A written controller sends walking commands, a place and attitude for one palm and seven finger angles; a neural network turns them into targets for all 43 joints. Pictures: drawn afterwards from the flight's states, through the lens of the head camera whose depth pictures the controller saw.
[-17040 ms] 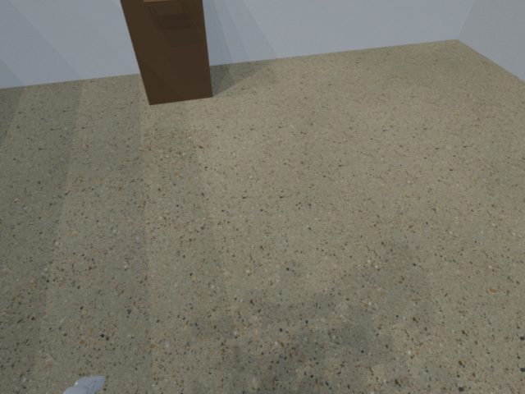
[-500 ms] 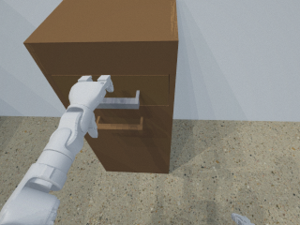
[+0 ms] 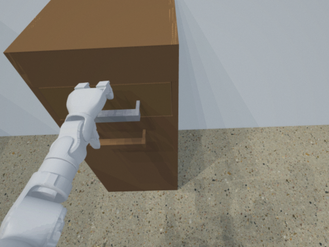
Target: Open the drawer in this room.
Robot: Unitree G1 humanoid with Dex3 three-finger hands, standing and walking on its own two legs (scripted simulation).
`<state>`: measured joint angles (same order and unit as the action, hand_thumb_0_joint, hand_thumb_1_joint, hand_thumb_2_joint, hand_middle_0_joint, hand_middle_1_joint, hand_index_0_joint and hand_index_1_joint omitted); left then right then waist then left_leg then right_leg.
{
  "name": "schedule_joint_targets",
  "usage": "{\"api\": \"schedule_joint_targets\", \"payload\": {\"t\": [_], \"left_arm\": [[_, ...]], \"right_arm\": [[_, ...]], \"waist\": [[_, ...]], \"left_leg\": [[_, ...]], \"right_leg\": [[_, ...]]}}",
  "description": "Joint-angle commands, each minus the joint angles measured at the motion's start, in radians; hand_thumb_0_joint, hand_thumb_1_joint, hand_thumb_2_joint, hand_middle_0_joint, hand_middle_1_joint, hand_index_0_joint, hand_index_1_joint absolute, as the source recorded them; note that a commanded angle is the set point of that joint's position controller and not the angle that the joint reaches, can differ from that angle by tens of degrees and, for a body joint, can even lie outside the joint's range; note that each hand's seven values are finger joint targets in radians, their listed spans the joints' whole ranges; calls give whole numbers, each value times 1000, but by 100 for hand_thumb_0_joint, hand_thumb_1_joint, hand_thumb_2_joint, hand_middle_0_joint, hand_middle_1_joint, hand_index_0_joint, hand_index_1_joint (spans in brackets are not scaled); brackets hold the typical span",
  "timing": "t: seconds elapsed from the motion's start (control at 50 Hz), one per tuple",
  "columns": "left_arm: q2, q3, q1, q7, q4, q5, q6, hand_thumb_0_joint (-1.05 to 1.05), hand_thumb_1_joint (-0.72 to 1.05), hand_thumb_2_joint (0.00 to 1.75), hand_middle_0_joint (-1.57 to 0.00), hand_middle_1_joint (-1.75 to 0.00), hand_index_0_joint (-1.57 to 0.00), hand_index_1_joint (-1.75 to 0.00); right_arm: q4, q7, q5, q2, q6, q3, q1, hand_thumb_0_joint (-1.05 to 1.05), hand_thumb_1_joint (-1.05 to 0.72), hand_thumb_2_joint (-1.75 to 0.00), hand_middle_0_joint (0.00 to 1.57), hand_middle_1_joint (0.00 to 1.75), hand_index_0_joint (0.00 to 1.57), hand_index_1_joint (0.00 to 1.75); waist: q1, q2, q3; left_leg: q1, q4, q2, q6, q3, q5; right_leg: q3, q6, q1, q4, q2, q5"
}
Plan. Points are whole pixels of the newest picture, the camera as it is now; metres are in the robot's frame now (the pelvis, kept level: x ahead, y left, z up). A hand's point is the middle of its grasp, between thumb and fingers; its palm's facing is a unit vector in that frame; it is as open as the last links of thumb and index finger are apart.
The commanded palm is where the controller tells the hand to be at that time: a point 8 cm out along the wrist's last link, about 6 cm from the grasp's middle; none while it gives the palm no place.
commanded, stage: move the hooked fingers above the handle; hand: left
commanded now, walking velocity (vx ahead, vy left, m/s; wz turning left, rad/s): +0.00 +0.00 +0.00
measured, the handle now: (108, 110) +0.50 +0.19 +0.02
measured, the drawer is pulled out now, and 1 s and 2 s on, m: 0.00 0.00 0.00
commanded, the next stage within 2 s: lower the fingers behind the handle in 0.40 s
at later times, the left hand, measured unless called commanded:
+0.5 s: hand (95, 114) +0.43 +0.20 +0.08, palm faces -0.05 -0.04 -1.00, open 13.9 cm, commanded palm +0.42 +0.20 +0.14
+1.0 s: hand (104, 120) +0.44 +0.18 +0.05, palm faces +0.00 -0.04 -1.00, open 13.9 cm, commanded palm +0.41 +0.19 +0.11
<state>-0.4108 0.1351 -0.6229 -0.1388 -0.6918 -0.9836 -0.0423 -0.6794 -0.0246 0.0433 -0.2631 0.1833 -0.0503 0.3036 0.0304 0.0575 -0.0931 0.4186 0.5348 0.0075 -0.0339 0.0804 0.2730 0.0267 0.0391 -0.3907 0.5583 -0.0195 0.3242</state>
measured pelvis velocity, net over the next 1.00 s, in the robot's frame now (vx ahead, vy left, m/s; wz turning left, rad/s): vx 0.00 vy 0.00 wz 0.01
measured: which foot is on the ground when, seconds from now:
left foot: down 0.00-1.00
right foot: down 0.00-1.00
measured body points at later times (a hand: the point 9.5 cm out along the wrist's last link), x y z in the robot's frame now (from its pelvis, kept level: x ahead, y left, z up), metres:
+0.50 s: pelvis +0.00 +0.00 +0.00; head +0.04 -0.02 +0.45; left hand +0.43 +0.20 +0.14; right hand +0.10 -0.26 -0.13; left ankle -0.01 +0.10 -0.73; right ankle -0.03 -0.09 -0.73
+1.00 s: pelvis +0.00 +0.00 -0.01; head +0.04 -0.02 +0.44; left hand +0.43 +0.18 +0.11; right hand +0.08 -0.25 -0.15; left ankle -0.01 +0.10 -0.73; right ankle -0.03 -0.09 -0.73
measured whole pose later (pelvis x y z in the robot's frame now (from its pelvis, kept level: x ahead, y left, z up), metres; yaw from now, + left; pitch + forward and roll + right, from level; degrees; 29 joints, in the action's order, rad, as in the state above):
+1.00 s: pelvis +0.00 +0.00 -0.01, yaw +0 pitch +11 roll +0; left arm -0.34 0.16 -0.68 -0.25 -0.83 -1.03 -0.04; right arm -0.69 -0.02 0.03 -0.24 0.17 -0.05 0.26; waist 0.04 0.05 -0.11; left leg 0.50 0.60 0.01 -0.04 0.07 0.29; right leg 0.03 0.03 -0.47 0.62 -0.01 0.35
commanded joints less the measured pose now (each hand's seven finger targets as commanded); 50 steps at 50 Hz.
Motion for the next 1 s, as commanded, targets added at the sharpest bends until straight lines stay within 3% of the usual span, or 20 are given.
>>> {"api": "schedule_joint_targets", "payload": {"t": [0.0, 0.06, 0.08, 0.16, 0.2, 0.24, 0.34, 0.4, 0.44, 0.5, 0.54, 0.58, 0.68, 0.72, 0.74, 0.82, 0.86, 0.9, 0.94, 0.98], "left_arm": [[-227, -87, -451, -40, 213, -7, 17, 0, -50, 30, -30, -120, -30, -120], [-207, -64, -505, -52, 240, -10, 31, 0, -50, 30, -30, -120, -30, -120], [-167, -28, -525, -55, 232, -6, 28, 0, -50, 30, -30, -120, -30, -120], [-206, -67, -538, -64, 180, -10, 12, 0, -50, 30, -30, -120, -30, -120], [-149, -21, -544, -58, 145, -7, -6, 0, -50, 30, -30, -120, -30, -120], [-216, -76, -509, -50, 73, -10, -25, 0, -50, 30, -30, -120, -30, -120], [-242, -81, -524, -17, 69, -23, -13, 0, -50, 30, -30, -120, -30, -120], [-199, -45, -537, -3, 103, -16, 18, 0, -50, 30, -30, -120, -30, -120], [-213, -67, -519, -3, 135, -8, 44, 0, -50, 30, -30, -120, -30, -120], [-221, -76, -525, -21, 135, -9, 60, 0, -50, 30, -30, -120, -30, -120], [-247, -112, -478, -39, 133, -12, 65, 0, -50, 30, -30, -120, -30, -120], [-200, -74, -489, -55, 146, -14, 63, 0, -50, 30, -30, -120, -30, -120], [-183, -76, -458, -86, 182, -17, 55, 0, -50, 30, -30, -120, -30, -120], [-138, -42, -460, -94, 183, -17, 46, 0, -50, 30, -30, -120, -30, -120], [-153, -57, -467, -99, 173, -21, 44, 0, -50, 30, -30, -120, -30, -120], [-135, -46, -488, -126, 119, -35, 22, 0, -50, 30, -30, -120, -30, -120], [-171, -74, -494, -141, 96, -47, 14, 0, -50, 30, -30, -120, -30, -120], [-132, -45, -519, -151, 60, -52, 2, 0, -50, 30, -30, -120, -30, -120], [-189, -93, -508, -161, 41, -58, -4, 0, -50, 30, -30, -120, -30, -120], [-133, -50, -501, -161, 27, -56, -10, 0, -50, 30, -30, -120, -30, -120]], "right_arm": [[111, -12, -3, -125, -36, -40, -48, 0, -90, -90, 20, 30, 20, 30], [105, -13, -3, -118, -44, -41, -49, 0, -90, -90, 20, 30, 20, 30], [103, -13, -3, -115, -45, -39, -53, 0, -90, -90, 20, 30, 20, 30], [92, -12, -7, -119, -47, -37, -54, 0, -90, -90, 20, 30, 20, 30], [96, -11, -5, -115, -45, -31, -64, 0, -90, -90, 20, 30, 20, 30], [96, -17, -6, -127, -40, -24, -68, 0, -90, -90, 20, 30, 20, 30], [118, -29, -8, -126, -37, -18, -68, 0, -90, -90, 20, 30, 20, 30], [127, -30, -6, -120, -38, -22, -58, 0, -90, -90, 20, 30, 20, 30], [128, -27, -10, -119, -41, -28, -46, 0, -90, -90, 20, 30, 20, 30], [115, -23, -11, -119, -41, -31, -31, 0, -90, -90, 20, 30, 20, 30], [110, -18, -15, -122, -39, -36, -24, 0, -90, -90, 20, 30, 20, 30], [103, -10, -14, -119, -38, -42, -20, 0, -90, -90, 20, 30, 20, 30], [94, 3, -17, -121, -34, -55, -15, 0, -90, -90, 20, 30, 20, 30], [91, 8, -16, -119, -34, -57, -12, 0, -90, -90, 20, 30, 20, 30], [85, 8, -18, -121, -34, -59, -10, 0, -90, -90, 20, 30, 20, 30], [78, 8, -17, -119, -34, -55, -12, 0, -90, -90, 20, 30, 20, 30], [78, 4, -19, -122, -33, -51, -15, 0, -90, -90, 20, 30, 20, 30], [75, 2, -18, -117, -36, -50, -12, 0, -90, -90, 20, 30, 20, 30], [78, -3, -24, -125, -35, -45, -13, 0, -90, -90, 20, 30, 20, 30], [87, -2, -22, -115, -37, -44, -15, 0, -90, -90, 20, 30, 20, 30]], "waist": [[-5, -70, -311], [2, -40, -334], [12, -28, -316], [2, -51, -339], [11, -67, -310], [1, -113, -297], [-3, -99, -322], [10, -85, -321], [2, -76, -350], [8, -65, -334], [-9, -67, -364], [3, -45, -358], [-2, -36, -399], [7, -28, -389], [13, -47, -379], [13, -50, -348], [7, -56, -373], [21, -62, -343], [8, -77, -371], [11, -63, -372]], "left_leg": [[-191, -13, 20, -27, -39, -331], [-221, -8, 21, -25, -49, -335], [-229, -6, 21, -24, -49, -331], [-229, -3, 19, -22, -51, -336], [-213, -5, 20, -20, -48, -323], [-173, -9, 23, -22, -43, -295], [-151, -3, 25, -24, -34, -308], [-167, 6, 25, -26, -36, -315], [-184, 15, 25, -26, -39, -351], [-174, 20, 23, -23, -45, -352], [-170, 28, 24, -22, -43, -387], [-181, 35, 21, -20, -46, -403], [-211, 45, 16, -18, -51, -456], [-224, 48, 12, -14, -58, -461], [-225, 51, 8, -15, -59, -468], [-202, 42, 8, -13, -62, -398], [-188, 43, 10, -13, -61, -385], [-172, 41, 8, -13, -58, -345], [-153, 42, 11, -15, -54, -347], [-149, 45, 12, -14, -49, -343]], "right_leg": [[-35, -3, 116, -55, -7, -374], [-35, 0, 96, -54, -8, -352], [-33, 1, 76, -55, -8, -349], [-30, 1, 84, -48, -6, -348], [-25, -1, 70, -50, -4, -345], [-33, -5, 98, -57, 0, -338], [-42, -7, 134, -46, 9, -384], [-41, -8, 106, -43, 5, -390], [-41, -5, 121, -38, 3, -414], [-36, -4, 92, -30, -1, -409], [-37, -1, 112, -21, -3, -434], [-32, -1, 81, -14, -6, -438], [-29, 2, 76, -4, -13, -457], [-20, 3, 43, -2, -18, -430], [-20, 3, 39, -4, -18, -427], [-13, 6, 4, -1, -20, -357], [-19, 5, 17, 5, -19, -353], [-14, 6, -8, 1, -19, -320], [-24, 6, 30, 4, -18, -341], [-21, 4, 22, 8, -16, -347]]}}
